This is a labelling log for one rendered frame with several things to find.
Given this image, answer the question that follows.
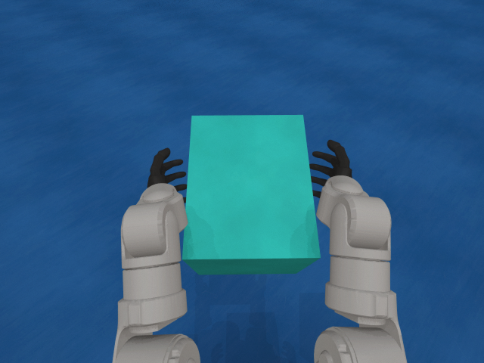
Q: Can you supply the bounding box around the right robot upper arm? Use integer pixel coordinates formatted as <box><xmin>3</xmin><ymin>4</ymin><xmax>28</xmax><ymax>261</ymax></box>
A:
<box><xmin>314</xmin><ymin>327</ymin><xmax>406</xmax><ymax>363</ymax></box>

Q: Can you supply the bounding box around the left robot forearm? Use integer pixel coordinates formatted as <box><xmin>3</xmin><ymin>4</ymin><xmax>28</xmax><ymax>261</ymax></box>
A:
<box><xmin>112</xmin><ymin>183</ymin><xmax>188</xmax><ymax>363</ymax></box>

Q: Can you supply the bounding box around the left robot hand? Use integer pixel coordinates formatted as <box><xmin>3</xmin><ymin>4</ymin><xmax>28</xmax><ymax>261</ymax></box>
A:
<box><xmin>147</xmin><ymin>148</ymin><xmax>187</xmax><ymax>203</ymax></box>

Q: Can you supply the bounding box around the carton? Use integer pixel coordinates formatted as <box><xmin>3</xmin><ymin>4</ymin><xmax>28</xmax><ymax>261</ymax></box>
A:
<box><xmin>182</xmin><ymin>115</ymin><xmax>321</xmax><ymax>275</ymax></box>

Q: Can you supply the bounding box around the right robot hand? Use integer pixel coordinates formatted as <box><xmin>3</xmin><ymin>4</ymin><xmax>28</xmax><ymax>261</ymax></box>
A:
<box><xmin>309</xmin><ymin>140</ymin><xmax>352</xmax><ymax>198</ymax></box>

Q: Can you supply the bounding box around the right robot forearm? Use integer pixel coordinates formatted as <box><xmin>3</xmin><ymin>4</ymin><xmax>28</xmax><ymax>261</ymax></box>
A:
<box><xmin>316</xmin><ymin>175</ymin><xmax>407</xmax><ymax>363</ymax></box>

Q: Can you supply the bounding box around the left robot upper arm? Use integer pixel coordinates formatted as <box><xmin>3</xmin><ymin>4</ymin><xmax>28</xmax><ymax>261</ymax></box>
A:
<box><xmin>115</xmin><ymin>334</ymin><xmax>200</xmax><ymax>363</ymax></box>

